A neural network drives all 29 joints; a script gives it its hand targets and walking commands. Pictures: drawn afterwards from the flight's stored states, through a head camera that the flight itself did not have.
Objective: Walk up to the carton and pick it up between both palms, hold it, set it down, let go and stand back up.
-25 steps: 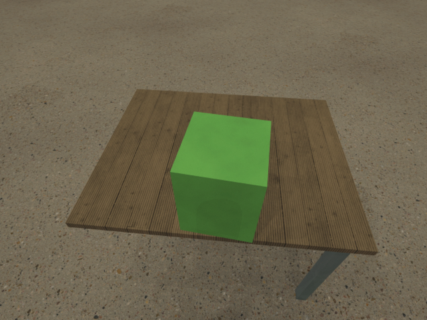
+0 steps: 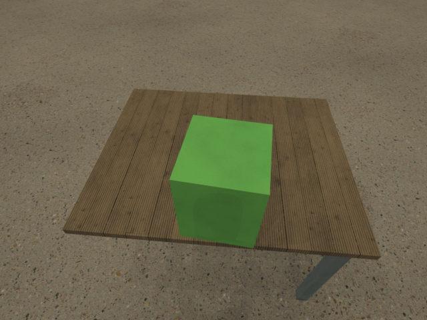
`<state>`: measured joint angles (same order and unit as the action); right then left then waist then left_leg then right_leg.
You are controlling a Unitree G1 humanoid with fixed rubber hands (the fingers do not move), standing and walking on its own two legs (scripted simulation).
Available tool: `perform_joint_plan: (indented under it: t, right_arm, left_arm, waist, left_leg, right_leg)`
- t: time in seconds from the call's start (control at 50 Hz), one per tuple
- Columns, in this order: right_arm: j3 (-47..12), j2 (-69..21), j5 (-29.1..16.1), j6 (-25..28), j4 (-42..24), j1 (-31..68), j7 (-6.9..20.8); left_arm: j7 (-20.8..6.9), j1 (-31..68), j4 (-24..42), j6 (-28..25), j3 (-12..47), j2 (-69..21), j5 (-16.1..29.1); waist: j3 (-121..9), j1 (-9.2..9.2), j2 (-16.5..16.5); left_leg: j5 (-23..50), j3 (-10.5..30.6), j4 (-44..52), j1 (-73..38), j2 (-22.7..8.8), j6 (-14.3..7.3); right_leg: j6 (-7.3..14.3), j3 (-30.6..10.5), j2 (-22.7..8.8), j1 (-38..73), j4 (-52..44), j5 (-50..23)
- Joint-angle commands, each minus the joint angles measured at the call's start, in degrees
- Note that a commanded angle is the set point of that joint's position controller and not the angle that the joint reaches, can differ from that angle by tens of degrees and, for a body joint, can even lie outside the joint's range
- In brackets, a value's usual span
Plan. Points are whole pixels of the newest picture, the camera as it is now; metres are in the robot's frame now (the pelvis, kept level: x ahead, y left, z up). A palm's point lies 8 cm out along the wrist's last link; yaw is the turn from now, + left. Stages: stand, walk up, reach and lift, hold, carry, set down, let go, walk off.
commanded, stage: stand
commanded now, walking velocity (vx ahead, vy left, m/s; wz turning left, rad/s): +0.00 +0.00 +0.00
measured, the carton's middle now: (223, 182) +0.45 -0.02 -0.07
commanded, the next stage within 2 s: none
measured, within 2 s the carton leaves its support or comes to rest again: neither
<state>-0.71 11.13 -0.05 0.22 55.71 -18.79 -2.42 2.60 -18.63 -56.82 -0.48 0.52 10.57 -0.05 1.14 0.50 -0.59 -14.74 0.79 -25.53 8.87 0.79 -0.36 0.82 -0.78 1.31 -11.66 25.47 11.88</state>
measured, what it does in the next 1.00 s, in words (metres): stands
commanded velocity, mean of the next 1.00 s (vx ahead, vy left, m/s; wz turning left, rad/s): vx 0.00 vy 0.00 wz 0.00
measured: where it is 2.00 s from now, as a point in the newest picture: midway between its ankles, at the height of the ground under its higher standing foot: outside the picture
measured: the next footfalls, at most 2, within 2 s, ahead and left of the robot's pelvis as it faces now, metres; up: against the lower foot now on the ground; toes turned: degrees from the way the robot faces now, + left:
none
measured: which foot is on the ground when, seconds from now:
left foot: down 0.00-1.00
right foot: down 0.00-1.00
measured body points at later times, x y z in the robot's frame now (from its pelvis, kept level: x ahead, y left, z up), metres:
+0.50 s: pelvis +0.01 +0.00 +0.00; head +0.01 +0.00 +0.45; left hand +0.00 +0.23 -0.15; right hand +0.01 -0.24 -0.15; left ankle -0.01 +0.12 -0.74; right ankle +0.02 -0.11 -0.74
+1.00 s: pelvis +0.01 +0.00 +0.00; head +0.02 +0.00 +0.45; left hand +0.01 +0.23 -0.15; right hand +0.02 -0.23 -0.15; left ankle -0.01 +0.12 -0.74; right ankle +0.02 -0.11 -0.74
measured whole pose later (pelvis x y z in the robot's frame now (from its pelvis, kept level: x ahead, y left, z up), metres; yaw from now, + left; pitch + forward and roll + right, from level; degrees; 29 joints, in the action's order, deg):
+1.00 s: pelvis +0.01 +0.00 +0.00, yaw +0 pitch -1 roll +0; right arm -0.7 9.9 -0.2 0.2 59.0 -18.4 -3.0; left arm 3.3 -18.7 -59.9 -0.6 0.9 9.7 0.0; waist 1.8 0.3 -0.2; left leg -15.1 0.6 -23.8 7.3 0.4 -0.1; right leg 0.9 -1.0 1.5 -10.4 24.2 12.3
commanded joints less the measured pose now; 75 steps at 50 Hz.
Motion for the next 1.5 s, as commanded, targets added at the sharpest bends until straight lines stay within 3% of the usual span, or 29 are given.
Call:
perform_joint_plan:
  t: [0.0, 0.34, 0.9, 1.48]
  right_arm:
    - [1.4, 6.8, 0.0, 0.7, -1.6, -3.2, -0.4]
    - [1.6, 6.3, -0.1, 0.6, 0.3, -3.8, -0.6]
    - [1.3, 5.5, -0.1, 0.5, 1.7, -3.9, -0.9]
    - [1.0, 5.0, -0.1, 0.5, 3.1, -4.3, -1.0]
  left_arm:
    - [0.4, -3.3, 1.7, -0.7, -1.4, 6.9, 0.0]
    - [0.7, -4.2, 0.0, -0.5, -1.1, 6.4, -0.1]
    - [1.0, -4.9, -1.6, -0.6, -0.7, 5.7, 0.1]
    - [1.0, -4.8, -3.1, -0.6, -0.7, 5.2, 0.1]
  waist:
    - [2.9, -0.06, 0.4]
    - [4.4, -0.14, 0.6]
    - [3.5, -0.22, 0.6]
    - [3.9, -0.15, 0.5]
  left_leg:
    - [4.9, 5.4, 6.1, 3.6, -5.8, -0.2]
    - [2.2, 5.2, 7.3, 3.8, -5.5, 0.0]
    - [6.7, 4.5, 6.6, 1.7, -6.0, 0.1]
    - [6.0, 4.0, 6.9, 1.3, -6.2, 0.2]
  right_leg:
    - [-0.3, -6.3, -6.3, 0.3, -5.1, -4.9]
    - [-0.8, -6.1, -6.1, 0.0, -5.9, -2.7]
    - [-0.6, -5.7, -6.4, 0.8, -5.5, -7.7]
    - [-0.6, -5.6, -6.4, 0.6, -6.0, -6.7]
